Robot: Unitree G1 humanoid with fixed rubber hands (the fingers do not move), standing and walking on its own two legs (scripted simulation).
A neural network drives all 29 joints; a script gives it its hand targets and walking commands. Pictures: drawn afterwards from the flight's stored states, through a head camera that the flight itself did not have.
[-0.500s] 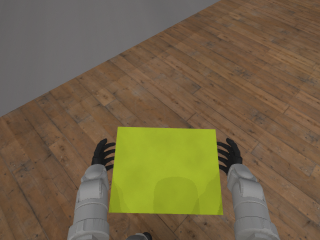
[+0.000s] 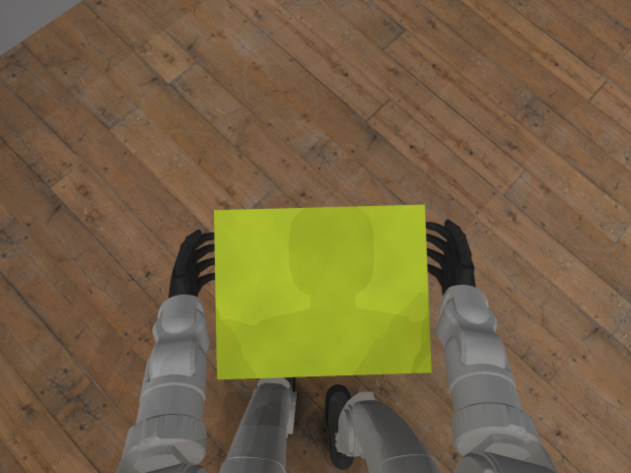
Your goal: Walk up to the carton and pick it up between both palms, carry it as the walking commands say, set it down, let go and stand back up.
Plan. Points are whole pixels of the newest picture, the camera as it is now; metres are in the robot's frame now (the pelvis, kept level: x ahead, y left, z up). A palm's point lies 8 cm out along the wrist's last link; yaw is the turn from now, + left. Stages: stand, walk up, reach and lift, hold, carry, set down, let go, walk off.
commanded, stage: set down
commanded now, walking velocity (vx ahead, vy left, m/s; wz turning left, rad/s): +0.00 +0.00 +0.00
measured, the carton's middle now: (319, 283) +0.34 +0.00 -0.20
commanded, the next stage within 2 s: none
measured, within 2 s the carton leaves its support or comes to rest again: neither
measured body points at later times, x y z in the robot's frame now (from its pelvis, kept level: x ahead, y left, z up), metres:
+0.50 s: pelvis -0.07 +0.00 -0.09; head +0.17 +0.03 +0.29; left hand +0.37 +0.18 -0.20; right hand +0.37 -0.18 -0.17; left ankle +0.05 +0.09 -0.70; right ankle -0.02 -0.09 -0.70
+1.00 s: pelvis -0.05 +0.00 -0.15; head +0.24 +0.03 +0.19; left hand +0.39 +0.19 -0.30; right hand +0.40 -0.17 -0.27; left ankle +0.05 +0.09 -0.70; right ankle -0.02 -0.09 -0.70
